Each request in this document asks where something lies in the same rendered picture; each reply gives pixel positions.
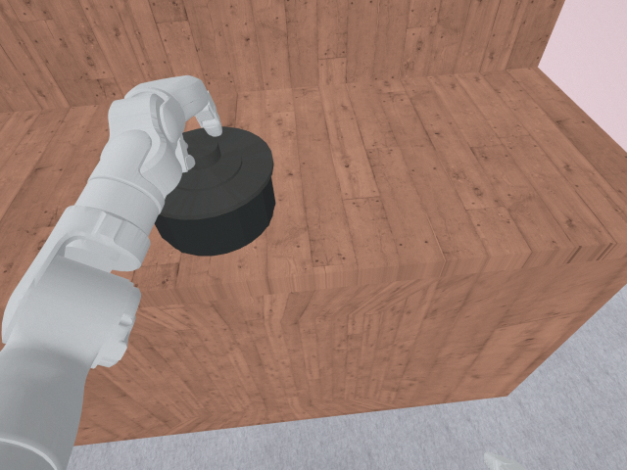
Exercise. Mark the pot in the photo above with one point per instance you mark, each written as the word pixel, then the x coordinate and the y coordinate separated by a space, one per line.
pixel 221 234

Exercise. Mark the left robot forearm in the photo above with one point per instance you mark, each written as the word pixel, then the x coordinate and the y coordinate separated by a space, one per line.
pixel 109 225

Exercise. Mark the robot left upper arm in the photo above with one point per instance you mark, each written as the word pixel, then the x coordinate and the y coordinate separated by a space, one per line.
pixel 76 318

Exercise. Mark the table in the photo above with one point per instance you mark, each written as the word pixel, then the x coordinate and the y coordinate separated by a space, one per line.
pixel 445 217

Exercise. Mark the knob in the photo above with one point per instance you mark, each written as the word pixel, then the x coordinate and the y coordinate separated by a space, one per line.
pixel 204 149

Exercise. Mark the lid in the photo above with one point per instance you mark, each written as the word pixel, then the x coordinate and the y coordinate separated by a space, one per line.
pixel 242 172

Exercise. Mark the robot left hand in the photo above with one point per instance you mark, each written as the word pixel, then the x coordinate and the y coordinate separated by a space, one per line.
pixel 194 99

